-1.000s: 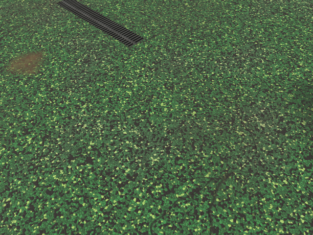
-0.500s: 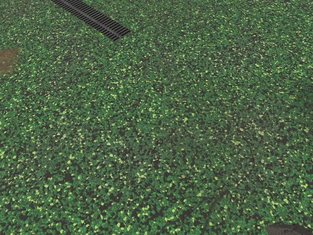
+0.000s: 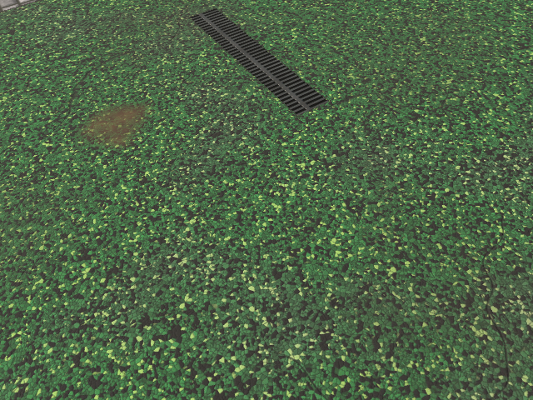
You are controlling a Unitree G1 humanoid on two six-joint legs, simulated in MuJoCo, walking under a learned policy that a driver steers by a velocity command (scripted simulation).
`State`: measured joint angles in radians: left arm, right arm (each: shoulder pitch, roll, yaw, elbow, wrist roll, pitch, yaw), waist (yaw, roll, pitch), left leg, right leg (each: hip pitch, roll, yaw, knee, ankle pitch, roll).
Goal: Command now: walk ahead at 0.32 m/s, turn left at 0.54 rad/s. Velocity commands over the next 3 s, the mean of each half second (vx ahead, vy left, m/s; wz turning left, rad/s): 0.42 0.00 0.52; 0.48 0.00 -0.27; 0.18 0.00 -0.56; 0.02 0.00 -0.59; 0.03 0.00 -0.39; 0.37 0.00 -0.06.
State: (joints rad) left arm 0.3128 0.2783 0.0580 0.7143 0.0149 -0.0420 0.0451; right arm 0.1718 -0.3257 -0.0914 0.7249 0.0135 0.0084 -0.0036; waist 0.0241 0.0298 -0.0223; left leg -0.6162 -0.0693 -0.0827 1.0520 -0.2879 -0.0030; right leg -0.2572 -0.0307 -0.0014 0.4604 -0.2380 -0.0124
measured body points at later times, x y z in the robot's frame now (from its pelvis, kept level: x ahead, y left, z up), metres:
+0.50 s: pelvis +0.19 +0.11 -0.01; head +0.22 +0.13 +0.44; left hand +0.17 +0.41 -0.13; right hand +0.42 -0.10 -0.10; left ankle +0.19 +0.19 -0.74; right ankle +0.14 -0.07 -0.65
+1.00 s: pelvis +0.49 +0.16 -0.02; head +0.53 +0.17 +0.43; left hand +0.62 +0.45 -0.12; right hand +0.61 -0.10 -0.13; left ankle +0.32 +0.27 -0.63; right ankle +0.57 +0.11 -0.74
